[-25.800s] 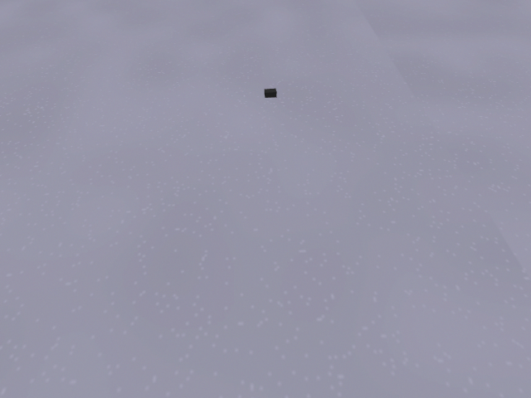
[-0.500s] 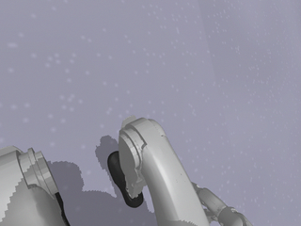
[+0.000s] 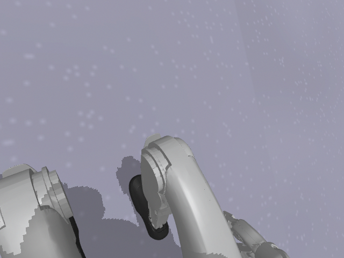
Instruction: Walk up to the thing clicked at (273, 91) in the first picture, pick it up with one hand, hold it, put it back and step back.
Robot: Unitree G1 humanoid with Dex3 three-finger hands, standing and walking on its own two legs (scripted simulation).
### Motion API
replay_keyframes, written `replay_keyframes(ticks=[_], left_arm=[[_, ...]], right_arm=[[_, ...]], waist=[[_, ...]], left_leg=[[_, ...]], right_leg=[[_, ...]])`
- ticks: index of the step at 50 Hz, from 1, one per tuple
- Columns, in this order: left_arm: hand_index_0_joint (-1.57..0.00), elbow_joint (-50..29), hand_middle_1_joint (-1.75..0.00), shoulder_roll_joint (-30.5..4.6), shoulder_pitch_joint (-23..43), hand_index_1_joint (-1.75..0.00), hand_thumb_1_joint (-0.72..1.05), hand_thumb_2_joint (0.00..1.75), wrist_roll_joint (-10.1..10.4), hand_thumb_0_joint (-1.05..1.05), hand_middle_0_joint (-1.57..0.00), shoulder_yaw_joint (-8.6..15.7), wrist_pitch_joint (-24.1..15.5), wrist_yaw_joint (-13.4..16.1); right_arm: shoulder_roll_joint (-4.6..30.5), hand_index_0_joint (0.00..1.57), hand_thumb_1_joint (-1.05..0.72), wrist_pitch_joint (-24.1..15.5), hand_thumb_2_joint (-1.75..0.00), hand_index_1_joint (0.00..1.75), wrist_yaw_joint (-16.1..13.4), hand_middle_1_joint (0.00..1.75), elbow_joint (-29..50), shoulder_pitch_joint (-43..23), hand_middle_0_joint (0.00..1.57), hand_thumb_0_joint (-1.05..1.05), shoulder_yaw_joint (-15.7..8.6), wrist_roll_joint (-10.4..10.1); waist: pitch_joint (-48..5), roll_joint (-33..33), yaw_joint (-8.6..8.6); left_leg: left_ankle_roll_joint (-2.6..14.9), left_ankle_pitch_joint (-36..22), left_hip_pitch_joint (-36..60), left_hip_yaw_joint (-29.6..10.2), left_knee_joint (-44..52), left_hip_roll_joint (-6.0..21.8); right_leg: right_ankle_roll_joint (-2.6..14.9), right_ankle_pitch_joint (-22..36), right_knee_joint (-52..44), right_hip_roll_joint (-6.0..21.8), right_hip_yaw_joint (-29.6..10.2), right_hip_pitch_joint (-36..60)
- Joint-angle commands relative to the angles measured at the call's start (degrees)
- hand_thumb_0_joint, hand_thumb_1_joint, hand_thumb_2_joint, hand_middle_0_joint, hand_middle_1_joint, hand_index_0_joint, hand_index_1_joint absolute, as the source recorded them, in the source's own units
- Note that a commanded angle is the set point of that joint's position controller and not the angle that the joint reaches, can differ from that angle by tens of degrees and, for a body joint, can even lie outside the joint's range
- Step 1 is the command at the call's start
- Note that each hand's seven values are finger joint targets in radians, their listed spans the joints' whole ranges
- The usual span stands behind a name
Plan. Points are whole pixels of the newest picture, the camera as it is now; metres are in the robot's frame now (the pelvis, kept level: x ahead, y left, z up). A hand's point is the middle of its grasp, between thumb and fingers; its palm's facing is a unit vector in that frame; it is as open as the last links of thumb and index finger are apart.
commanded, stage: settle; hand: left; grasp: from above
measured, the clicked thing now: out of the picture +0.45 +0.35 -0.27
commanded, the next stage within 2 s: lift in 0.58 s
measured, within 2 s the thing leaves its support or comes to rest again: neither
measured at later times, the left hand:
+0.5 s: hand out of the picture +0.43 +0.35 -0.14, palm faces -0.44 -0.07 -0.90, open 7.2 cm
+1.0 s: hand out of the picture +0.40 +0.35 -0.07, palm faces -0.47 -0.11 -0.88, open 7.3 cm
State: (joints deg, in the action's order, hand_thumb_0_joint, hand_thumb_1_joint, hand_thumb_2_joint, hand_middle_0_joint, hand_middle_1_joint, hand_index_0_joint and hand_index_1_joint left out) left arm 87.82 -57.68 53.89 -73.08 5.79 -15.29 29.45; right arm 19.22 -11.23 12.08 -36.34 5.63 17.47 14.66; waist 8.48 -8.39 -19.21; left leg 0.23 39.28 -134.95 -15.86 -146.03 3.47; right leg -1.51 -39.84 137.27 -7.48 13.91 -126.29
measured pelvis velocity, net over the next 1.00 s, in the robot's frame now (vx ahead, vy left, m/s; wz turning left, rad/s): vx -0.01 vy -0.01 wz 0.13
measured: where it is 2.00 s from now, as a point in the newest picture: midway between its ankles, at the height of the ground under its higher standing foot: (115, 234)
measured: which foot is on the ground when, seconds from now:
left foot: down 0.00-1.00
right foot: down 0.00-1.00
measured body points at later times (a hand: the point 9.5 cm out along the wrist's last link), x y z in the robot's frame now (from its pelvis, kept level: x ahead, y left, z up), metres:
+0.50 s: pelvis +0.00 +0.00 +0.02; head +0.22 +0.11 +0.40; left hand +0.45 +0.35 -0.09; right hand +0.10 -0.25 -0.07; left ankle +0.07 +0.13 -0.27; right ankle +0.11 -0.10 -0.27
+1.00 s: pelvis -0.01 -0.01 +0.06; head +0.20 +0.09 +0.45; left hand +0.42 +0.35 -0.02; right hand +0.09 -0.26 -0.04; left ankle +0.07 +0.13 -0.27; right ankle +0.11 -0.10 -0.27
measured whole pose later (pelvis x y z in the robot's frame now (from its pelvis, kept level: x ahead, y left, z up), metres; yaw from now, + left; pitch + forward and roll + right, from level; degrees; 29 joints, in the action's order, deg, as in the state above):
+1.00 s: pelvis -0.01 -0.01 +0.06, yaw +8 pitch +32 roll -9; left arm 62.0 -42.1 46.9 -64.4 -0.6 -10.7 6.5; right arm 16.1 1.7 5.4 -37.7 11.5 4.9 4.4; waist -3.8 0.7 -11.0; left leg 1.0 34.9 -129.2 -7.5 -130.8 2.2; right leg -0.7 -38.8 127.4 -4.4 7.2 -122.1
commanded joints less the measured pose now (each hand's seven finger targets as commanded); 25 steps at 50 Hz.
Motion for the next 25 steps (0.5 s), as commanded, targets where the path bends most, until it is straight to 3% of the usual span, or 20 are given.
replay_keyframes(ticks=[1,2,5,6,7,9,13,14,16,18,21,25], left_arm=[[-1.36,-13.36,-0.17,-11.46,14.96,-0.14,1.03,0.21,2.54,0.0,-1.33,-0.17,0.56,0.13],[-1.34,-14.45,-0.17,-12.6,14.46,-0.14,1.01,0.2,2.96,0.0,-1.31,0.95,0.68,-0.39],[-1.34,-18.24,-0.15,-11.05,13.51,-0.12,1.01,0.17,3.45,0.0,-1.31,0.55,1.24,-2.73],[-1.35,-17.48,-0.14,-8.63,11.88,-0.11,1.02,0.17,3.51,0.0,-1.31,-0.54,1.67,-3.65],[-1.33,-18.67,-0.13,-7.7,12.91,-0.1,1.0,0.16,3.53,0.0,-1.3,-1.5,1.96,-4.31],[-1.35,-20.56,-0.1,-7.76,14.66,-0.07,1.01,0.15,3.77,0.0,-1.32,-1.22,2.32,-5.36],[-1.33,-20.7,-0.09,-4.05,14.89,-0.07,0.98,0.13,4.28,0.0,-1.3,-3.5,3.15,-7.83],[-1.33,-21.47,-0.08,-5.1,15.59,-0.06,0.97,0.14,4.14,0.0,-1.3,-2.79,3.1,-8.29],[-1.33,-22.22,-0.09,-3.86,15.42,-0.07,0.98,0.15,4.58,0.0,-1.31,-3.29,2.97,-9.17],[-1.35,-22.3,-0.08,-2.83,16.69,-0.07,1.0,0.16,4.64,0.0,-1.33,-3.74,3.02,-9.97],[-1.34,-24.3,-0.06,-4.27,17.84,-0.06,0.97,0.16,4.54,0.0,-1.32,-2.98,2.64,-10.98],[-1.37,-24.91,-0.1,-3.58,18.63,-0.09,1.02,0.2,4.77,0.0,-1.35,-3.2,2.58,-12.19]], right_arm=[[17.23,0.2,-0.91,0.33,-0.9,0.3,-0.12,0.3,0.54,9.48,0.2,0.0,-7.56,-1.52],[17.21,0.2,-0.91,0.57,-0.9,0.3,-0.25,0.3,-0.03,9.86,0.2,0.0,-8.29,-2.0],[17.02,0.2,-0.91,1.51,-0.9,0.3,-0.36,0.3,-0.03,10.51,0.2,0.0,-9.7,-3.1],[16.72,0.2,-0.91,1.8,-0.9,0.3,-0.36,0.3,-0.39,10.71,0.2,0.0,-10.42,-3.52],[15.9,0.2,-0.91,2.26,-0.9,0.3,-0.24,0.3,-0.49,11.25,0.2,0.0,-10.51,-4.05],[15.68,0.2,-0.91,3.22,-0.9,0.3,-0.41,0.3,-0.58,11.81,0.2,0.0,-11.26,-4.8],[14.48,0.2,-0.91,4.91,-0.9,0.3,-1.02,0.3,-0.76,12.41,0.2,0.0,-12.03,-6.11],[14.66,0.2,-0.91,5.31,-0.9,0.3,-1.29,0.3,-0.86,12.66,0.2,0.0,-12.14,-6.28],[13.75,0.2,-0.91,6.04,-0.9,0.3,-1.67,0.3,-0.4,12.46,0.2,0.0,-12.41,-6.73],[14.06,0.2,-0.91,6.54,-0.9,0.3,-2.27,0.3,-0.64,13.0,0.2,0.0,-12.88,-6.92],[13.61,0.2,-0.91,7.42,-0.9,0.3,-3.16,0.3,-0.68,13.2,0.2,0.0,-13.22,-7.26],[12.51,0.2,-0.91,8.62,-0.9,0.3,-4.08,0.3,-0.33,13.58,0.2,0.0,-13.57,-7.4]], waist=[[-40.32,33.46,-0.42],[-41.61,33.52,0.4],[-43.54,35.03,2.22],[-42.46,34.77,2.55],[-42.74,35.07,2.48],[-44.36,33.21,2.76],[-42.49,29.17,2.95],[-43.56,28.99,3.46],[-44.14,28.05,4.02],[-43.09,27.38,3.29],[-45.21,26.89,4.26],[-47.26,26.43,4.56]], left_leg=[[0.19,-13.61,29.91,5.94,13.89,1.33],[0.22,-12.96,30.19,5.91,14.42,1.31],[-0.36,-12.55,31.82,5.55,16.41,0.86],[-0.52,-12.49,32.43,5.48,16.91,0.82],[-0.32,-11.95,31.86,5.78,17.27,0.85],[0.12,-11.16,30.47,6.41,17.47,0.48],[0.68,-9.63,28.27,7.24,18.29,-0.03],[0.69,-9.88,28.59,7.43,18.48,-0.23],[0.79,-9.12,28.17,7.64,19.07,-0.36],[0.78,-8.52,28.65,7.96,19.64,-0.78],[0.89,-9.4,29.03,8.6,19.38,-0.97],[1.03,-10.22,29.47,9.32,19.72,-1.04]], right_leg=[[2.91,17.98,-13.76,-1.34,1.47,19.2],[2.94,17.31,-14.09,-1.3,1.33,19.15],[3.49,15.98,-13.32,-0.65,1.67,16.59],[3.55,15.73,-13.18,-0.4,1.74,14.98],[3.49,15.36,-13.38,-0.59,1.0,15.52],[3.31,15.21,-14.23,-0.53,0.35,16.4],[3.53,13.53,-15.9,-0.36,-0.82,15.54],[3.55,13.55,-16.01,-0.2,-0.89,15.82],[3.66,12.27,-16.24,-0.1,-1.79,16.49],[3.65,11.8,-17.24,0.32,-1.43,15.14],[3.8,11.82,-17.68,0.42,-2.52,16.26],[3.78,11.65,-18.65,0.38,-4.04,17.85]])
